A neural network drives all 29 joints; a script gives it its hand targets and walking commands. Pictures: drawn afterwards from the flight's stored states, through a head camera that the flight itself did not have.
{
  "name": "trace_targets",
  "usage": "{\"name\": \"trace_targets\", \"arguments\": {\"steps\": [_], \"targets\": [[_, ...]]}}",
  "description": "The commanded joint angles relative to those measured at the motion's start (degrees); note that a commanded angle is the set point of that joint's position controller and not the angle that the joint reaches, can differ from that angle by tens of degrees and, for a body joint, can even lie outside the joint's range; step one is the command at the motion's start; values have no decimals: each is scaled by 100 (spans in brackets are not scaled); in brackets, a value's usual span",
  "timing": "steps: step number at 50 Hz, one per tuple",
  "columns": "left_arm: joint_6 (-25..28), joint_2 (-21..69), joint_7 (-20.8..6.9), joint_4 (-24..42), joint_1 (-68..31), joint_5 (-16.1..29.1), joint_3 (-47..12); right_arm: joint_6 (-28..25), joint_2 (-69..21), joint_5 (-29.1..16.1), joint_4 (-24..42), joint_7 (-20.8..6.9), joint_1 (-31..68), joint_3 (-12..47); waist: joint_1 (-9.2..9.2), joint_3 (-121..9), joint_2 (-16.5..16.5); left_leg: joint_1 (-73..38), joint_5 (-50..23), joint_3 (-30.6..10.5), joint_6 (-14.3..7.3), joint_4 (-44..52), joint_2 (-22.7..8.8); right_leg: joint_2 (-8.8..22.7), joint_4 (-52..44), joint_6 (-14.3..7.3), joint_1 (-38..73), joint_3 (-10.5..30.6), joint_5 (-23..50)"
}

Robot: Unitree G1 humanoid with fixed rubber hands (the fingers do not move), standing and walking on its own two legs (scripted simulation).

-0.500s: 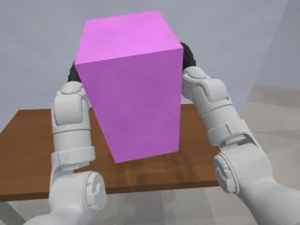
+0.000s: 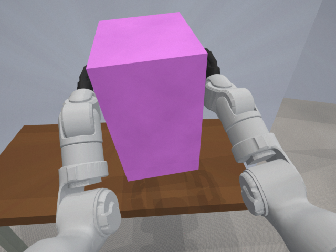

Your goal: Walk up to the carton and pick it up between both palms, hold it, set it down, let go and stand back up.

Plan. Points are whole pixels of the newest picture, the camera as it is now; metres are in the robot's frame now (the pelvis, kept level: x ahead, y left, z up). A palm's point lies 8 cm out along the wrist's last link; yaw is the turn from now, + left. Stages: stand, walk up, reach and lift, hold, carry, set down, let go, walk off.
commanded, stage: hold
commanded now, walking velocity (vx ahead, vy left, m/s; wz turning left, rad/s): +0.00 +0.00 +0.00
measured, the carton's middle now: (152, 100) +0.38 +0.01 +0.24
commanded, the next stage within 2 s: none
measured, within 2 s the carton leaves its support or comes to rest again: neither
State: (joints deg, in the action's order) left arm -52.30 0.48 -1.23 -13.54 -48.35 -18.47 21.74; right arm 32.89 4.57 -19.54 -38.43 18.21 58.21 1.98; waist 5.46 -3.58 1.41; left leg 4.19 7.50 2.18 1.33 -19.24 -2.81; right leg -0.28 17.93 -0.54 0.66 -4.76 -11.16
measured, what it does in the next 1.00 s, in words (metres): stands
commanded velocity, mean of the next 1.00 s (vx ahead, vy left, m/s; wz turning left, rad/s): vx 0.00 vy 0.00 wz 0.00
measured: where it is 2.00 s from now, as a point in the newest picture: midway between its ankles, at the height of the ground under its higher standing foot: outside the picture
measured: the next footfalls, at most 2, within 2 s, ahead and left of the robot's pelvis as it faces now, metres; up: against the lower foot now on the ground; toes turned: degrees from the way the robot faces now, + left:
none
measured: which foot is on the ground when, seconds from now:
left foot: down 0.00-1.00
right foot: down 0.00-1.00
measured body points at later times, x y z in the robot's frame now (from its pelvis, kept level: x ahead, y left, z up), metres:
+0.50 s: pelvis +0.01 +0.01 +0.00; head -0.05 +0.03 +0.44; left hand +0.39 +0.15 +0.25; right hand +0.40 -0.12 +0.27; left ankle +0.04 +0.13 -0.75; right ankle +0.00 -0.10 -0.75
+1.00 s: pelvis +0.00 +0.00 +0.00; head -0.07 +0.02 +0.44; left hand +0.39 +0.15 +0.26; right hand +0.39 -0.12 +0.27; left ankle +0.04 +0.13 -0.75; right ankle +0.00 -0.10 -0.75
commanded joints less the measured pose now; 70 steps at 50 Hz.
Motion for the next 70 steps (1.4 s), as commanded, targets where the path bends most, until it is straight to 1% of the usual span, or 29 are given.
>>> {"name": "trace_targets", "arguments": {"steps": [1,2,3,4,5,7,8,10,15,17,20,23,28,31,35,37,38,40,41,45,46,50,55,56,57,60,62,65,70], "targets": [[590,2773,-852,763,-4692,1006,-2436,-187,-3637,-711,1559,-642,4092,1235,31,-2028,-254,-801,-675,3,44,68,573,-365,-214,567,54,175,1118],[593,2779,-852,776,-4692,1012,-2447,-190,-3629,-713,1561,-641,4085,1230,42,-2036,-270,-806,-693,0,54,63,572,-366,-210,565,57,172,1126],[534,2500,-897,27,-4705,812,-2058,-96,-3481,-438,905,-619,4040,980,66,-1353,-192,-526,-15,61,28,243,605,-292,-335,582,-195,164,572],[552,2496,-951,-118,-4604,761,-1947,-122,-3484,-318,782,-639,4054,867,-10,-1197,-124,-331,317,105,-31,344,582,-275,-358,584,-272,158,191],[599,2611,-967,6,-4652,845,-2081,-207,-3546,-324,991,-668,4191,866,-13,-1479,-160,-283,246,108,-16,324,556,-297,-309,545,-214,151,198],[718,2916,-892,665,-5044,1193,-2504,-361,-3827,-572,1667,-660,4601,1130,48,-2499,-361,-608,-560,1,110,38,561,-346,-103,554,102,131,1044],[713,2867,-848,433,-5047,1162,-2441,-327,-3755,-626,1493,-636,4558,1115,101,-2246,-411,-707,-766,-21,162,-53,579,-376,-119,566,43,118,1215],[739,2908,-774,706,-5067,1262,-2588,-302,-3714,-736,1536,-596,4341,1230,183,-2482,-480,-965,-1106,-69,235,-171,587,-389,-64,585,75,105,1549],[628,2752,-767,738,-4708,1111,-2446,-201,-3570,-779,1495,-544,4037,1295,105,-2164,-397,-929,-1021,-71,239,-73,563,-414,-100,592,78,75,1417],[642,2896,-733,1250,-4794,1294,-2748,-229,-3607,-928,1896,-544,4003,1413,189,-2596,-542,-1109,-1521,-101,326,-216,558,-450,-18,573,191,91,1777],[576,2875,-690,1303,-4627,1283,-2757,-166,-3525,-980,2055,-530,3881,1503,183,-2514,-527,-1244,-1703,-127,356,-281,559,-474,-33,574,170,66,1827],[452,2821,-736,1327,-4312,1121,-2655,-117,-3452,-960,2035,-526,3718,1508,95,-2153,-451,-1142,-1663,-101,340,-183,544,-486,-66,552,237,72,1743],[393,2912,-783,1473,-4345,1168,-2831,-134,-3483,-951,2421,-507,3945,1591,154,-2322,-462,-1178,-1663,-93,331,-233,560,-478,-68,543,284,76,1810],[401,2884,-791,1303,-4400,1091,-2707,-110,-3466,-804,2156,-535,3901,1451,122,-2042,-366,-1060,-1271,-73,271,-98,534,-456,-118,528,137,81,1484],[437,2876,-807,1481,-4550,1120,-2839,-123,-3493,-798,2073,-561,3801,1434,170,-2175,-540,-1016,-1358,-45,327,-90,524,-465,-49,486,286,104,1542],[417,2907,-805,1359,-4513,1147,-2840,-140,-3472,-800,2235,-560,3969,1451,127,-2320,-506,-1066,-1227,-50,295,-111,553,-440,-76,517,236,101,1465],[399,2836,-806,1164,-4453,1082,-2758,-98,-3428,-768,1978,-551,3872,1386,144,-2054,-530,-1018,-1136,-52,282,-68,545,-415,-118,506,162,109,1399],[387,2711,-843,772,-4365,908,-2437,-68,-3450,-631,1653,-577,3934,1308,9,-1732,-258,-826,-592,18,160,120,535,-409,-211,522,19,88,947],[427,2786,-851,877,-4468,937,-2489,-115,-3525,-611,1707,-604,4046,1300,-22,-1873,-302,-758,-546,20,148,133,522,-407,-173,509,27,91,891],[572,2915,-785,1022,-4806,1239,-2712,-205,-3749,-738,1969,-599,4297,1384,97,-2516,-302,-930,-969,-21,174,-85,577,-425,-84,573,96,105,1418],[560,2855,-778,826,-4711,1197,-2613,-181,-3733,-747,1910,-574,4287,1411,84,-2393,-272,-955,-1007,-44,146,-112,607,-394,-117,615,66,118,1530],[573,2656,-870,441,-4614,1029,-2285,-104,-3680,-626,1426,-554,4076,1230,41,-1923,-126,-753,-377,-13,48,111,599,-321,-237,625,-71,162,1069],[594,2761,-846,639,-4765,1135,-2414,-182,-3686,-816,1716,-528,4333,1371,18,-2246,-309,-872,-962,-42,171,-86,616,-393,-141,617,88,104,1476],[624,2838,-813,970,-4823,1247,-2591,-195,-3719,-892,1857,-515,4246,1415,88,-2541,-370,-1019,-1209,-58,215,-149,605,-417,-79,608,144,102,1658],[588,2795,-804,767,-4840,1177,-2505,-145,-3651,-867,1665,-512,4194,1318,107,-2266,-436,-979,-1116,-54,220,-123,602,-410,-133,591,28,103,1493],[572,2824,-774,901,-4792,1182,-2571,-141,-3638,-894,1657,-541,4063,1330,108,-2194,-505,-915,-1031,-50,242,-81,574,-399,-147,575,4,117,1303],[530,2780,-794,659,-4603,1087,-2420,-109,-3582,-828,1494,-553,4075,1285,62,-1902,-361,-822,-898,-62,196,-17,565,-408,-217,551,-59,104,1125],[550,2785,-823,920,-4541,1162,-2511,-120,-3642,-879,1794,-517,4016,1404,85,-2240,-277,-994,-1284,-80,230,-129,575,-441,-123,589,162,110,1647],[499,2811,-807,1052,-4616,1197,-2653,-61,-3517,-910,1892,-475,3934,1360,212,-2231,-527,-993,-1300,-101,310,-151,571,-412,-106,578,203,102,1665]]}}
